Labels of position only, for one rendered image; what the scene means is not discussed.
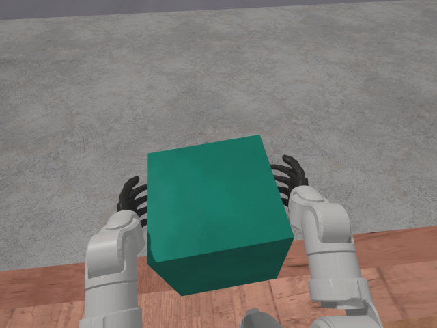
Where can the robot right forearm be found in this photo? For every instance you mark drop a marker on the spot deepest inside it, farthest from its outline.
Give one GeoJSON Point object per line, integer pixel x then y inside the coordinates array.
{"type": "Point", "coordinates": [336, 279]}

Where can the robot left forearm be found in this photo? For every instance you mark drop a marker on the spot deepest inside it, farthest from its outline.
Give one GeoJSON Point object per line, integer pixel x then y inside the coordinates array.
{"type": "Point", "coordinates": [111, 274]}

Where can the right robot hand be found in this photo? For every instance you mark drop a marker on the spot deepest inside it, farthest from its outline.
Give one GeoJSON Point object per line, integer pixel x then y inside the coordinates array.
{"type": "Point", "coordinates": [296, 174]}

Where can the carton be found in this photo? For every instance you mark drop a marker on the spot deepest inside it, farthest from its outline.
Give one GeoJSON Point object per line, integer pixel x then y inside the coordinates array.
{"type": "Point", "coordinates": [215, 217]}

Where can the right robot thigh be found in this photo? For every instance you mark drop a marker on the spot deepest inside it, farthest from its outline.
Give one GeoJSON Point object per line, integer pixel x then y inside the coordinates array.
{"type": "Point", "coordinates": [259, 320]}

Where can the robot right shin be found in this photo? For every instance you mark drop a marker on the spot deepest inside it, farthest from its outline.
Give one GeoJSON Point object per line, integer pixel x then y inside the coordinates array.
{"type": "Point", "coordinates": [253, 310]}

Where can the right robot upper arm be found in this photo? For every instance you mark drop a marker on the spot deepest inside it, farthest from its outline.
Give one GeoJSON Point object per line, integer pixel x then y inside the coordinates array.
{"type": "Point", "coordinates": [347, 321]}

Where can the left robot hand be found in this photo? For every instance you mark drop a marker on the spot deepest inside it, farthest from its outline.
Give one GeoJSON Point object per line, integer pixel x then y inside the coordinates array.
{"type": "Point", "coordinates": [127, 199]}

